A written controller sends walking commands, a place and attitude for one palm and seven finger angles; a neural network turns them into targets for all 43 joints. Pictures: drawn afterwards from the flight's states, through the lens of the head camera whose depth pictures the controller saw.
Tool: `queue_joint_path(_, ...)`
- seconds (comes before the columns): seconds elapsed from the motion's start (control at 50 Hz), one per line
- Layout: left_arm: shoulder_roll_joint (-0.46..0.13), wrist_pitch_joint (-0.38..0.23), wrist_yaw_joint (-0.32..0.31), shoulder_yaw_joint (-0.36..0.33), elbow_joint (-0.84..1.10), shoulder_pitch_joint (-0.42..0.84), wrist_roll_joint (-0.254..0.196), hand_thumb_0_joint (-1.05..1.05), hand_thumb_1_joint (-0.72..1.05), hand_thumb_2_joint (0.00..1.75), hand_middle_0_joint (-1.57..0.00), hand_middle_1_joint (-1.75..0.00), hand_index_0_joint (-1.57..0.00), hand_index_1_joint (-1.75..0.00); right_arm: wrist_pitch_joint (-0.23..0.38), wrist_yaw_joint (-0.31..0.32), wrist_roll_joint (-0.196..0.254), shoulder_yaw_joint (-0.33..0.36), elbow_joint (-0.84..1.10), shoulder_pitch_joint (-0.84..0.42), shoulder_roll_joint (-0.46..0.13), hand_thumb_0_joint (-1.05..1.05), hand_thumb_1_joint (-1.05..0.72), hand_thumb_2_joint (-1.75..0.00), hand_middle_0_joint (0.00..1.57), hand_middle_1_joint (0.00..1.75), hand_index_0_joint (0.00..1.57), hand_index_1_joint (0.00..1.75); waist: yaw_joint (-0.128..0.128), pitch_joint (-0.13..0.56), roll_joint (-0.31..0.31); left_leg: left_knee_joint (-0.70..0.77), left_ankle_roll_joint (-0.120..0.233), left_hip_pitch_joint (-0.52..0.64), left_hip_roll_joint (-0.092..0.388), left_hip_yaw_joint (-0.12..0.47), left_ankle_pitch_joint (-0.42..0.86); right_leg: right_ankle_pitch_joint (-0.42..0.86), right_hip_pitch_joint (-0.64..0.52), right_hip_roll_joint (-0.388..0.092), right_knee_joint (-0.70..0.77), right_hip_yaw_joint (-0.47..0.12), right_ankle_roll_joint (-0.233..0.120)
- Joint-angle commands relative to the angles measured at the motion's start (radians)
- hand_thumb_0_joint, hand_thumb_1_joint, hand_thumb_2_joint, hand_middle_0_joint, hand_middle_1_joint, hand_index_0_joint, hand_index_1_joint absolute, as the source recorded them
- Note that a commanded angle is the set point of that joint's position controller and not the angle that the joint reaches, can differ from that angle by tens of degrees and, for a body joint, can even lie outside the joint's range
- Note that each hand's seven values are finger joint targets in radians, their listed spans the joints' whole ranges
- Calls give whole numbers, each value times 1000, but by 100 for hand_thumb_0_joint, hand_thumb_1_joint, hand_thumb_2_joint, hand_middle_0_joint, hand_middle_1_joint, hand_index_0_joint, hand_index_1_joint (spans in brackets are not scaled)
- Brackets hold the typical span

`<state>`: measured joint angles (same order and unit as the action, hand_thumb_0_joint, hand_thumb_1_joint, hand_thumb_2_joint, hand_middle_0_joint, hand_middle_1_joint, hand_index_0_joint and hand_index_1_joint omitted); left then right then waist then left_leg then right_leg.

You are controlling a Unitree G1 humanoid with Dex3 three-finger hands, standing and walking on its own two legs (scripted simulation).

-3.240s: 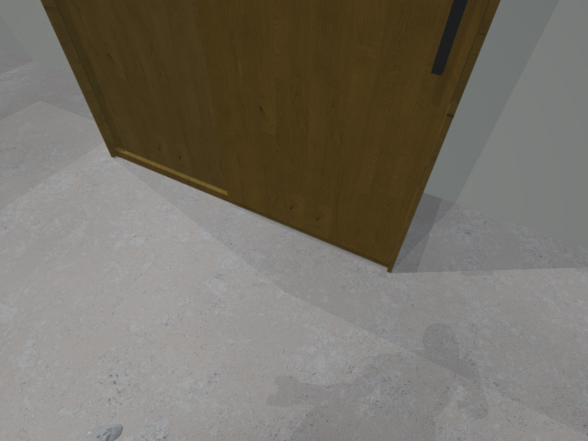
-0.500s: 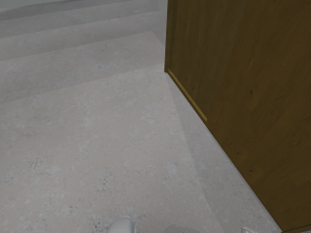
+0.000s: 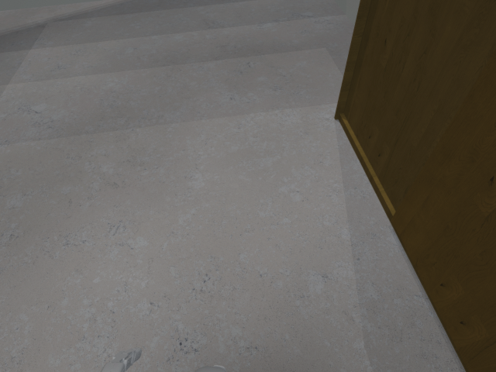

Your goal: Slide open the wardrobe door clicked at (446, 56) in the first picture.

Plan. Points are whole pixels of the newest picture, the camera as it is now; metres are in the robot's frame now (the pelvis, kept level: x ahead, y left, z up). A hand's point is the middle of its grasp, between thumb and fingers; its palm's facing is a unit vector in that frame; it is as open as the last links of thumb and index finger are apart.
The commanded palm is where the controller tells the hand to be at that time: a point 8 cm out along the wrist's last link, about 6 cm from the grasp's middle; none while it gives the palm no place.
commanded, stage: walk to a spot facing it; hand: right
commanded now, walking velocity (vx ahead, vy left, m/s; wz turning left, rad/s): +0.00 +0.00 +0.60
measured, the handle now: out of the picture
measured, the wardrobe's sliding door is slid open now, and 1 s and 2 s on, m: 0.00 0.00 0.00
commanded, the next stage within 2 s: turn to face it in 1.38 s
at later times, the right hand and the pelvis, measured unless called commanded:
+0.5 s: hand out of the picture +0.15 -0.15 -0.15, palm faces -0.26 +0.93 -0.26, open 7.4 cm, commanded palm none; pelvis -0.01 +0.02 +0.00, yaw +17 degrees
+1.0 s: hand (344, 350) +0.19 -0.15 -0.15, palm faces -0.51 +0.84 -0.18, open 7.4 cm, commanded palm none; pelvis +0.01 -0.02 +0.02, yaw +36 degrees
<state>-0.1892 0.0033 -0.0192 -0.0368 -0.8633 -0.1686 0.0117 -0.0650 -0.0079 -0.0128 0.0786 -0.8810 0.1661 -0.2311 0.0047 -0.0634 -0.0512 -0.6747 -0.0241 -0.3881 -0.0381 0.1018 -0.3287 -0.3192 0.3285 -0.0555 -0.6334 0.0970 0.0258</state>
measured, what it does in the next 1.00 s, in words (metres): steps on the spot, turning left: left foot, then right foot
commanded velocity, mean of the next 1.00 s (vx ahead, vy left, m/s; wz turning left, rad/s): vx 0.02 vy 0.00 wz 0.60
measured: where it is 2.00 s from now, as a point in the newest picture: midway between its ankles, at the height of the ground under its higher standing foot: outside the picture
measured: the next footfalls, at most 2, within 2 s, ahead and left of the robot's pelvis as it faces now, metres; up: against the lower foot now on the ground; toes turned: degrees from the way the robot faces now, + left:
left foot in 0.44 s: +0.00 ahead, +0.13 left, +0.00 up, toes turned +21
right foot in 0.82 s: +0.09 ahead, -0.09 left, +0.00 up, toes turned +25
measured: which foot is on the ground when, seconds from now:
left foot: up 0.00-0.42, down 0.44-0.82, up 0.84-1.00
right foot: down 0.00-0.42, up 0.44-0.80, down 0.82-1.00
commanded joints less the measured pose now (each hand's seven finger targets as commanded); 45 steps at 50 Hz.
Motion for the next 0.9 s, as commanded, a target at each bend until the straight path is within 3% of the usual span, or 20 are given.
queue_joint_path(0.0, -216, -20, -23, -50, 48, -77, 16, 0, 90, 90, -20, -30, -20, -30, 15, -10, -18, 47, 100, -30, -120, 0, -90, -90, 20, 30, 20, 30, -32, 50, 295, -498, -24, -207, 32, -15, -179, 125, -99, -382, 400, -366, -143)
queue_joint_path(0.04, -181, -28, -22, -40, 72, 3, 15, 0, 90, 90, -20, -30, -20, -30, 17, -26, -15, 48, 74, 15, -100, 0, -90, -90, 20, 30, 20, 30, 7, 56, 187, -562, -35, -212, 57, -60, -83, 252, -129, -298, 351, -181, -122)
queue_joint_path(0.08, -168, -30, -22, -42, 51, -39, 13, 0, 90, 90, -20, -30, -20, -30, 12, -29, -11, 40, 64, 25, -71, 0, -90, -90, 20, 30, 20, 30, -6, 84, 204, -532, -50, -207, 62, -84, -52, 376, -217, -258, 319, -89, -118)
queue_joint_path(0.28, -205, -12, -4, -74, -15, -117, 15, 0, 90, 90, -20, -30, -20, -30, 14, -29, -9, 20, 82, -48, -39, 0, -90, -90, 20, 30, 20, 30, -60, 80, 246, -142, -37, -61, 82, -193, -115, 464, -259, -329, 254, 33, -146)
queue_joint_path(0.34, -215, -8, 4, -82, -20, -102, 15, 0, 90, 90, -20, -30, -20, -30, 27, -21, -8, 20, 74, -6, -48, 0, -90, -90, 20, 30, 20, 30, -37, 103, 253, 23, -8, 48, 60, -218, -49, 484, -232, -335, 167, 75, -109)
queue_joint_path(0.36, -213, -6, 5, -82, -18, -87, 12, 0, 90, 90, -20, -30, -20, -30, 32, -17, -8, 24, 61, 39, -58, 0, -90, -90, 20, 30, 20, 30, -7, 121, 223, 127, 3, 139, 57, -224, 52, 435, -186, -325, 100, 103, -77)
queue_joint_path(0.38, -195, -4, 9, -77, -10, -90, 6, 0, 90, 90, -20, -30, -20, -30, 43, -10, -11, 32, 43, 103, -110, 0, -90, -90, 20, 30, 20, 30, 29, 156, 113, 260, 33, 296, 109, -153, 191, 343, -87, -288, -62, 141, -20)
queue_joint_path(0.4, -111, 2, 14, -55, 34, -77, 3, 0, 90, 90, -20, -30, -20, -30, 58, 6, -20, 53, 30, 152, -233, 0, -90, -90, 20, 30, 20, 30, 57, 149, -254, 333, 137, 462, 369, 217, 498, -184, 224, -138, -293, 178, 48)
queue_joint_path(0.42, -119, 15, 4, -48, 67, -22, 5, 0, 90, 90, -20, -30, -20, -30, 52, 17, -1, 59, 19, 198, -268, 0, -90, -90, 20, 30, 20, 30, 85, 159, -223, 311, 228, 408, 461, 273, 692, -331, 290, -84, -447, 26, 53)
queue_joint_path(0.46, -126, 28, -6, -48, 65, 34, 4, 0, 90, 90, -20, -30, -20, -30, 46, 30, -4, 58, 34, 106, -223, 0, -90, -90, 20, 30, 20, 30, 57, 89, -205, 338, 237, 281, 378, 260, 440, -227, 307, -91, -534, -71, 47)
queue_joint_path(0.48, -134, 30, -3, -52, 51, 35, 9, 0, 90, 90, -20, -30, -20, -30, 43, 28, -5, 47, 52, 52, -187, 0, -90, -90, 20, 30, 20, 30, 33, 49, -137, 343, 216, 222, 329, 205, 375, -152, 286, -94, -530, -79, 52)
queue_joint_path(0.54, -126, 31, 2, -49, 14, -30, 11, 0, 90, 90, -20, -30, -20, -30, 51, 24, -7, 35, 70, -3, -168, 0, -90, -90, 20, 30, 20, 30, -6, 85, -100, 328, 184, 201, 258, 125, 405, -69, 203, -71, -446, -58, 67)
queue_joint_path(0.68, -119, 20, -3, -40, 48, 8, 2, 0, 90, 90, -20, -30, -20, -30, 42, 15, -12, 43, 63, 29, -203, 0, -90, -90, 20, 30, 20, 30, 17, 114, -91, 319, 209, 193, 243, 242, 344, -103, 98, -8, -198, -50, 57)
queue_joint_path(0.76, -123, 0, -11, -35, 28, -97, -2, 0, 90, 90, -20, -30, -20, -30, 31, 11, -5, 42, 74, -24, -191, 0, -90, -90, 20, 30, 20, 30, -30, 131, -105, 252, 143, 102, 183, 265, 242, 13, -119, 24, 132, -34, 36)
queue_joint_path(0.78, -155, -8, -18, -38, 20, -133, -2, 0, 90, 90, -20, -30, -20, -30, 26, 8, 3, 34, 84, -29, -158, 0, -90, -90, 20, 30, 20, 30, -49, 134, -20, 177, 97, -14, 120, 220, 162, 43, -253, -30, 253, -83, 15)
queue_joint_path(0.8, -247, -14, -19, -53, 26, -148, 11, 0, 90, 90, -20, -30, -20, -30, 22, -3, 9, 24, 107, -16, -97, 0, -90, -90, 20, 30, 20, 30, -57, 117, 254, -25, 38, -200, -17, 83, -59, -43, -333, -259, 372, -340, -57)
queue_joint_path(0.82, -296, -9, -16, -61, 39, -127, 13, 0, 90, 90, -20, -30, -20, -30, 22, -9, -3, 25, 119, -18, -95, 0, -90, -90, 20, 30, 20, 30, -47, 66, 371, -264, -3, -252, -23, -49, -240, -56, -240, -436, 444, -467, -138)
queue_joint_path(0.84, -259, -12, -20, -53, 43, -79, 15, 0, 90, 90, -20, -30, -20, -30, 16, -9, -16, 37, 97, -18, -128, 0, -90, -90, 20, 30, 20, 30, -38, 41, 348, -390, -13, -229, 27, -2, -213, -27, -149, -434, 441, -453, -151)
queue_joint_path(0.86, -213, -18, -20, -39, 54, -55, 16, 0, 90, 90, -20, -30, -20, -30, 20, -20, -19, 47, 84, -22, -140, 0, -90, -90, 20, 30, 20, 30, -20, 10, 225, -464, -17, -199, 40, -21, -151, 40, -107, -364, 422, -359, -143)
queue_joint_path(0.88, -200, -22, -20, -34, 57, -29, 18, 0, 90, 90, -20, -30, -20, -30, 21, -28, -18, 46, 73, -3, -117, 0, -90, -90, 20, 30, 20, 30, -1, 10, 185, -501, -25, -206, 48, -43, -104, 146, -129, -315, 397, -258, -132)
